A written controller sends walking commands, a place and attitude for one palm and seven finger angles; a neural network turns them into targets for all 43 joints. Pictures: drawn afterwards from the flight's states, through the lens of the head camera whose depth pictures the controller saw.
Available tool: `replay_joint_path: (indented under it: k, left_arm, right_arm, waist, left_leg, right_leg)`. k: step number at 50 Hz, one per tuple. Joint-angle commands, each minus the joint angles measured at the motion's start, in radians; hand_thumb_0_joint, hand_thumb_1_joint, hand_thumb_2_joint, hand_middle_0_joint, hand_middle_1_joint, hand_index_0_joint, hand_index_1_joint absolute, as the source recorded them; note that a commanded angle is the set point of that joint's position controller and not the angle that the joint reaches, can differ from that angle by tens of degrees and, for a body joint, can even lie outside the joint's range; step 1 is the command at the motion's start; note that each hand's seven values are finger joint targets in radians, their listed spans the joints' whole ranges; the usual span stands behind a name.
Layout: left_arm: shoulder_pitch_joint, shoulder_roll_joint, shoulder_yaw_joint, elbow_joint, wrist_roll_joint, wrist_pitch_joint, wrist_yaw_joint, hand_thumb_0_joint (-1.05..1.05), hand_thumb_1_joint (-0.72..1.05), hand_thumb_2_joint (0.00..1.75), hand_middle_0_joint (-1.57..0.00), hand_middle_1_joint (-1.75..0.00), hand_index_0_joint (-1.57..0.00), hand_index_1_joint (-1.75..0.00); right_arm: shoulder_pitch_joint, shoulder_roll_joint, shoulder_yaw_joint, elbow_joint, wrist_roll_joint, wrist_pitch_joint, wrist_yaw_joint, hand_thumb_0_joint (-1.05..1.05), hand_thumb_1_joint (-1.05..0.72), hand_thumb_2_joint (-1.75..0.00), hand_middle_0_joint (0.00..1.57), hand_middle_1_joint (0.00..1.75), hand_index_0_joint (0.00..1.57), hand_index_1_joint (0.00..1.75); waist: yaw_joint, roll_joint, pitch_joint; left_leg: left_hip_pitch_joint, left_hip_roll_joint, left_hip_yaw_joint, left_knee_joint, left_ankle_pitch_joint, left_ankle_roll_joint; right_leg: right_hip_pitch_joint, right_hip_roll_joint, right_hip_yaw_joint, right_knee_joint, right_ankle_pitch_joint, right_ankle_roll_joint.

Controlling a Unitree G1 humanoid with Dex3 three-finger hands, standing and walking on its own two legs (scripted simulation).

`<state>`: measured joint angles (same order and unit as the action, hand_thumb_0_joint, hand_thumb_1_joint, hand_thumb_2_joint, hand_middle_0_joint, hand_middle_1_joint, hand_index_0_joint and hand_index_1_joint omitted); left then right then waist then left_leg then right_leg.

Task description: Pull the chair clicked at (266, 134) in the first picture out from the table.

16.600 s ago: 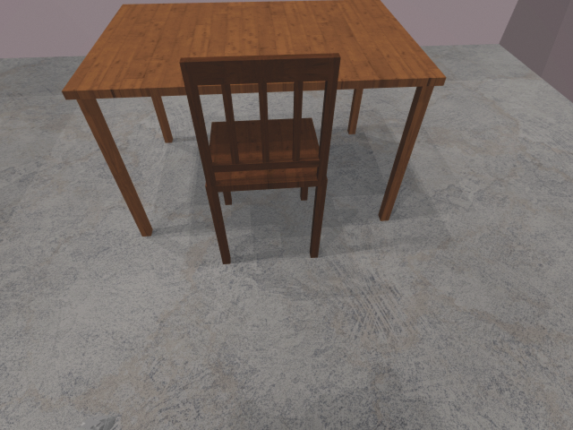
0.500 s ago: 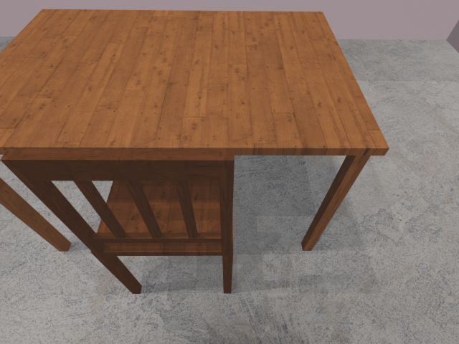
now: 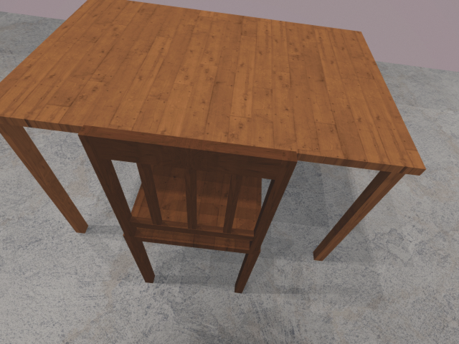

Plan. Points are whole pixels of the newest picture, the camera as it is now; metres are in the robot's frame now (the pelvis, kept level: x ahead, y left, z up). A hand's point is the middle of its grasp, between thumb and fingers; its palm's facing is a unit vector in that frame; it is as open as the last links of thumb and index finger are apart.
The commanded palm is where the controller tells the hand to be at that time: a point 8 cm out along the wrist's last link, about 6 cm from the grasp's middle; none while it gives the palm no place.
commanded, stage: come to a stop and stand still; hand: left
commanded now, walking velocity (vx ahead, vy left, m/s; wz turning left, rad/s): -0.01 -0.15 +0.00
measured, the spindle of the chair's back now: (191, 200) +0.43 +0.12 -0.10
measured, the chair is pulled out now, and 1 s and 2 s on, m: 0.00 0.00 0.00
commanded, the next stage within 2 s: look again from close up in 0.30 s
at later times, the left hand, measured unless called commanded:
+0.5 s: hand out of the picture +0.03 +0.16 -0.18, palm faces -0.05 -0.97 -0.22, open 7.3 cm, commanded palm none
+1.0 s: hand out of the picture +0.00 +0.13 -0.18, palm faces +0.00 -0.98 -0.20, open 7.4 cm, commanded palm none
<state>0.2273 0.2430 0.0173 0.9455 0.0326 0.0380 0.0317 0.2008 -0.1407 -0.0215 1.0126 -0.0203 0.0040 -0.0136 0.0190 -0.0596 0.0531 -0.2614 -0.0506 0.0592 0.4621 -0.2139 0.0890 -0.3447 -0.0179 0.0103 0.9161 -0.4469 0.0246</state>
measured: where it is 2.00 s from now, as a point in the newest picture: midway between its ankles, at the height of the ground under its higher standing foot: outside the picture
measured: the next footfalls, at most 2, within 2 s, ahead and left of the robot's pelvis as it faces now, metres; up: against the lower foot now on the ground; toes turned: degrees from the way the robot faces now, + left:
right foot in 0.20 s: -0.01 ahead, -0.14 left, +0.00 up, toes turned -2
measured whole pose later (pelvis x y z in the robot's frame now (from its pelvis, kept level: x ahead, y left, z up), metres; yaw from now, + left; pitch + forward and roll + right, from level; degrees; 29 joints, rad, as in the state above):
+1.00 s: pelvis -0.01 -0.04 +0.00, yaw +0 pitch -1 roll +0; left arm 0.30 0.16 -0.02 1.03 0.02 -0.03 0.05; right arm 0.16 -0.16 -0.01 1.07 -0.01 -0.01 -0.01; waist 0.01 -0.01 0.06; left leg -0.25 0.00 0.05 0.49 -0.22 0.02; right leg -0.13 0.02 -0.05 0.47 -0.32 -0.03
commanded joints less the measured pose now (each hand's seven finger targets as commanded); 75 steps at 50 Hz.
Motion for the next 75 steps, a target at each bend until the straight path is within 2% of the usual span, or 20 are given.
replay_joint_path:
  k: [1,7,10,19,20,21,23,28,35,39,62,63,64,65,66,67,68,70,73,75]
  left_arm:
    - [0.021,0.043,0.002,-0.043,-0.007,-0.011,-0.012,0.0,0.9,0.9,-0.2,-0.3,-0.2,-0.3]
    - [0.074,0.044,-0.005,0.004,-0.02,-0.011,-0.006,0.0,0.9,0.9,-0.2,-0.3,-0.2,-0.3]
    - [0.096,0.054,-0.006,0.026,-0.024,-0.018,0.006,0.0,0.9,0.9,-0.2,-0.3,-0.2,-0.3]
    - [0.105,0.012,-0.021,0.071,-0.025,-0.043,0.018,0.0,0.9,0.9,-0.2,-0.3,-0.2,-0.3]
    - [0.053,0.123,-0.031,0.015,-0.034,-0.064,0.017,0.0,0.9,0.9,-0.2,-0.3,-0.2,-0.3]
    - [0.11,0.071,-0.008,0.012,-0.025,-0.047,0.017,0.0,0.9,0.9,-0.2,-0.3,-0.2,-0.3]
    - [0.134,0.032,-0.015,0.027,-0.017,-0.055,0.015,0.0,0.9,0.9,-0.2,-0.3,-0.2,-0.3]
    - [0.111,0.034,-0.005,0.026,-0.021,-0.075,0.021,0.0,0.9,0.9,-0.2,-0.3,-0.2,-0.3]
    - [0.136,0.035,-0.002,0.033,-0.019,-0.084,0.027,0.0,0.9,0.9,-0.2,-0.3,-0.2,-0.3]
    - [0.126,0.034,-0.004,0.036,-0.018,-0.077,0.025,0.0,0.9,0.9,-0.2,-0.3,-0.2,-0.3]
    - [0.14,0.032,-0.018,0.06,-0.019,-0.076,0.019,0.0,0.9,0.9,-0.2,-0.3,-0.2,-0.3]
    - [0.201,0.025,-0.01,0.099,-0.002,-0.092,0.049,0.0,0.9,0.9,-0.2,-0.3,-0.2,-0.3]
    - [-0.533,0.266,0.129,-1.447,-0.208,-0.289,0.047,0.0,0.88,0.89,-0.2,-0.3,-0.2,-0.3]
    - [-0.297,0.324,0.194,-1.326,-0.148,-0.26,0.084,0.0,0.85,0.88,-0.2,-0.29,-0.2,-0.29]
    - [-0.064,0.116,0.062,-1.133,-0.16,-0.225,0.091,0.0,0.83,0.87,-0.19,-0.29,-0.19,-0.29]
    - [0.258,-0.131,-0.083,-0.803,-0.169,-0.123,0.086,0.0,0.81,0.86,-0.19,-0.29,-0.19,-0.29]
    - [0.087,-0.098,-0.058,-1.008,-0.216,-0.143,0.071,0.0,0.78,0.85,-0.19,-0.28,-0.19,-0.28]
    - [0.118,-0.05,0.017,-0.892,-0.19,-0.233,0.024,0.0,0.74,0.83,-0.18,-0.27,-0.18,-0.27]
    - [0.401,-0.124,0.032,-0.714,-0.243,-0.424,-0.12,0.0,0.67,0.8,-0.18,-0.26,-0.18,-0.26]
    - [0.478,-0.072,0.084,-0.698,-0.259,-0.561,-0.24,0.0,0.62,0.78,-0.17,-0.26,-0.17,-0.26]
  right_arm:
    - [0.084,-0.148,-0.037,-0.013,0.002,-0.019,-0.015,0.0,-0.9,-0.9,0.2,0.3,0.2,0.3]
    - [0.118,-0.164,-0.039,0.044,0.015,-0.013,-0.023,0.0,-0.9,-0.9,0.2,0.3,0.2,0.3]
    - [0.122,-0.136,-0.03,0.064,0.022,-0.015,-0.02,0.0,-0.9,-0.9,0.2,0.3,0.2,0.3]
    - [0.151,-0.085,-0.012,0.131,0.023,-0.019,-0.011,0.0,-0.9,-0.9,0.2,0.3,0.2,0.3]
    - [0.107,-0.16,-0.002,0.018,-0.001,-0.033,-0.01,0.0,-0.9,-0.9,0.2,0.3,0.2,0.3]
    - [0.089,-0.141,-0.032,0.015,-0.004,-0.043,-0.013,0.0,-0.9,-0.9,0.2,0.3,0.2,0.3]
    - [0.074,-0.128,-0.03,0.01,0.0,-0.037,-0.01,0.0,-0.9,-0.9,0.2,0.3,0.2,0.3]
    - [0.094,-0.092,-0.026,0.005,0.001,-0.021,-0.004,0.0,-0.9,-0.9,0.2,0.3,0.2,0.3]
    - [0.061,-0.104,-0.015,0.011,0.006,-0.029,-0.007,0.0,-0.9,-0.9,0.2,0.3,0.2,0.3]
    - [0.029,-0.118,-0.016,0.012,0.01,-0.024,-0.007,0.0,-0.9,-0.9,0.2,0.3,0.2,0.3]
    - [0.043,-0.121,0.002,0.077,0.012,-0.037,-0.002,0.0,-0.9,-0.9,0.2,0.3,0.2,0.3]
    - [-0.014,-0.145,0.006,0.001,0.015,-0.041,-0.005,0.0,-0.9,-0.9,0.2,0.3,0.2,0.3]
    - [0.036,-0.312,-0.029,-0.347,0.07,-0.175,-0.039,0.0,-0.9,-0.9,0.2,0.3,0.2,0.3]
    - [-0.028,-0.188,0.023,-0.276,0.069,-0.25,-0.085,0.0,-0.9,-0.9,0.2,0.3,0.2,0.3]
    - [-0.032,-0.238,0.007,-0.258,0.046,-0.304,-0.083,0.0,-0.9,-0.9,0.2,0.3,0.2,0.3]
    - [0.009,-0.178,0.011,-0.23,0.064,-0.316,-0.059,0.0,-0.9,-0.9,0.2,0.3,0.2,0.3]
    - [0.019,-0.227,0.0,-0.302,0.068,-0.309,-0.049,0.0,-0.9,-0.9,0.2,0.3,0.2,0.3]
    - [-0.025,-0.248,-0.027,-0.358,0.047,-0.308,-0.047,0.0,-0.9,-0.9,0.2,0.3,0.2,0.3]
    - [-0.085,-0.236,-0.041,-0.436,0.025,-0.286,-0.017,0.0,-0.9,-0.9,0.2,0.3,0.2,0.3]
    - [-0.109,-0.236,-0.06,-0.486,0.026,-0.277,0.018,0.0,-0.9,-0.9,0.2,0.3,0.2,0.3]
  waist:
    - [-0.044,0.106,-0.033]
    - [-0.041,0.141,-0.115]
    - [-0.034,0.119,-0.108]
    - [-0.035,0.052,-0.008]
    - [-0.046,0.155,0.026]
    - [-0.01,0.109,-0.031]
    - [-0.007,0.08,-0.024]
    - [-0.041,0.009,0.011]
    - [-0.026,0.009,-0.055]
    - [-0.03,0.057,-0.003]
    - [-0.019,0.053,-0.022]
    - [0.006,0.056,-0.012]
    - [-0.121,0.254,-0.536]
    - [-0.044,0.288,-0.443]
    - [-0.034,0.307,-0.404]
    - [-0.061,0.214,-0.204]
    - [-0.072,0.179,-0.132]
    - [-0.082,0.014,-0.025]
    - [0.004,-0.256,-0.054]
    - [0.049,-0.183,-0.105]
  left_leg:
    - [0.127,0.306,-0.323,-0.255,-0.032,0.068]
    - [0.206,0.271,-0.26,-0.13,0.321,0.01]
    - [0.113,0.225,-0.227,-0.108,0.282,-0.037]
    - [0.104,0.167,-0.173,-0.119,0.086,-0.045]
    - [0.08,0.11,-0.183,-0.108,0.236,-0.028]
    - [0.03,0.182,-0.21,-0.11,0.027,-0.041]
    - [-0.013,0.15,-0.208,-0.093,-0.024,-0.036]
    - [0.001,0.108,-0.135,0.041,0.053,-0.061]
    - [0.071,0.122,-0.109,0.045,0.222,-0.057]
    - [0.07,0.128,-0.132,0.003,0.156,-0.055]
    - [0.104,0.145,-0.152,-0.08,0.159,-0.045]
    - [0.074,0.156,-0.1,0.119,0.265,-0.068]
    - [0.351,0.046,-0.089,-0.003,0.307,-0.062]
    - [0.405,0.106,-0.04,-0.019,0.291,-0.074]
    - [0.333,0.109,-0.081,-0.042,0.252,-0.098]
    - [0.21,0.104,-0.114,-0.054,0.146,-0.08]
    - [0.107,0.095,-0.153,-0.033,0.05,-0.081]
    - [-0.063,0.068,-0.146,0.061,-0.09,-0.081]
    - [-0.306,0.064,-0.109,0.234,-0.129,-0.099]
    - [-0.378,0.054,-0.082,0.306,-0.112,-0.115]
  right_leg:
    - [-0.055,-0.027,0.002,-0.153,-0.035,-0.004]
    - [0.116,-0.01,-0.03,-0.521,0.151,-0.013]
    - [0.222,-0.043,0.003,-0.564,0.304,-0.04]
    - [0.157,-0.076,0.04,-0.597,0.254,-0.047]
    - [0.136,-0.016,-0.011,-0.486,0.239,-0.068]
    - [0.104,-0.042,-0.001,-0.46,0.105,-0.066]
    - [0.119,-0.061,0.017,-0.493,0.18,-0.079]
    - [0.059,-0.11,0.104,-0.575,0.192,-0.098]
    - [0.154,-0.112,0.08,-0.512,0.549,-0.069]
    - [0.107,-0.098,0.076,-0.527,0.382,-0.065]
    - [0.136,-0.095,0.069,-0.563,0.308,-0.06]
    - [0.127,-0.131,0.116,-0.574,0.629,-0.038]
    - [0.156,-0.03,-0.024,-0.446,0.553,-0.06]
    - [0.076,0.005,-0.059,-0.402,0.326,-0.053]
    - [0.045,0.014,-0.095,-0.36,0.194,-0.064]
    - [-0.047,0.011,-0.105,-0.341,0.139,-0.054]
    - [-0.062,0.001,-0.117,-0.351,0.157,-0.046]
    - [-0.158,0.011,-0.128,-0.372,0.11,-0.043]
    - [-0.342,0.028,-0.132,-0.226,-0.022,-0.047]
    - [-0.36,0.023,-0.099,-0.149,-0.018,-0.062]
